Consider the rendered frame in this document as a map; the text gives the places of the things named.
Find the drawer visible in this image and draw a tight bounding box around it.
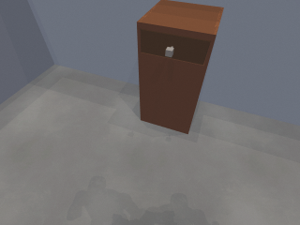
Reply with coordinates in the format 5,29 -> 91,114
141,29 -> 211,65

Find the handle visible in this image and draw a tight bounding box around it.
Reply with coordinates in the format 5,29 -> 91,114
165,46 -> 174,57

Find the cabinet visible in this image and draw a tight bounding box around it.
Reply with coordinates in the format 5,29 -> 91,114
137,0 -> 224,134

